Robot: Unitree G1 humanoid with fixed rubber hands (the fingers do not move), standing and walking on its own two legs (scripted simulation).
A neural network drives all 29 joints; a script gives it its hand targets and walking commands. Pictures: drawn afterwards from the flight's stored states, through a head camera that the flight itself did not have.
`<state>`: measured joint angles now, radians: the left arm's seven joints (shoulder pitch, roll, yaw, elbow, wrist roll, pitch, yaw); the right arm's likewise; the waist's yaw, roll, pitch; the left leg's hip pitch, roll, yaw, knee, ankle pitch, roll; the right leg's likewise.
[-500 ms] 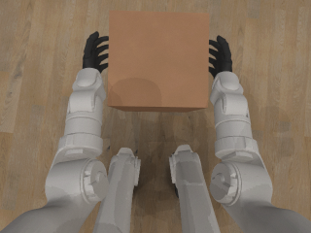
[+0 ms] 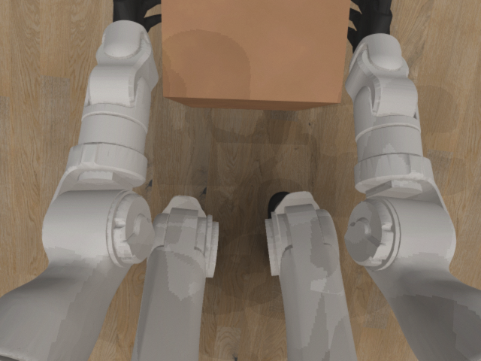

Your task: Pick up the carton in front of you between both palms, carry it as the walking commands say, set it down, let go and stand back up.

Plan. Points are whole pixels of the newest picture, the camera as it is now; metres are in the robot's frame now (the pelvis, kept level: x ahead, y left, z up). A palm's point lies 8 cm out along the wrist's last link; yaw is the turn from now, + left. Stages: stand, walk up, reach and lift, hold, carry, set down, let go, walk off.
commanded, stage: set down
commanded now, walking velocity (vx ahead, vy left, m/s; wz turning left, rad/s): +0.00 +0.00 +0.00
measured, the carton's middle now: (249, 38) +0.54 -0.03 -0.23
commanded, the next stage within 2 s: none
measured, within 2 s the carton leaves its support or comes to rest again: rests again in 0.56 s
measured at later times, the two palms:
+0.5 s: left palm (142, 35) +0.54 +0.12 -0.20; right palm (353, 47) +0.52 -0.18 -0.20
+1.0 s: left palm (141, 36) +0.54 +0.12 -0.21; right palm (352, 49) +0.52 -0.19 -0.21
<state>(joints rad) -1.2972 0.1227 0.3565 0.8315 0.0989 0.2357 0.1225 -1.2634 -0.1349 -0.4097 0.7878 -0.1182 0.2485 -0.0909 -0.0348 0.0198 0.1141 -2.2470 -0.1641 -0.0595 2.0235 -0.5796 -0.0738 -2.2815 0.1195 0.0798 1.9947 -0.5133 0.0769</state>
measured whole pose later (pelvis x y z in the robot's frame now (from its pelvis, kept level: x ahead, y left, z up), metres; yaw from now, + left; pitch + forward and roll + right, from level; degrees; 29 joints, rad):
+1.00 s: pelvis +0.00 +0.00 -0.04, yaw +0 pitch +35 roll -1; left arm -1.43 0.21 0.34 1.06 0.10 0.16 0.04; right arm -1.37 -0.21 -0.42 0.99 -0.12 0.17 0.01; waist -0.04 0.02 0.34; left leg -2.22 -0.14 -0.04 2.22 -0.63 -0.05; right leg -2.24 0.07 0.04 2.19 -0.57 0.05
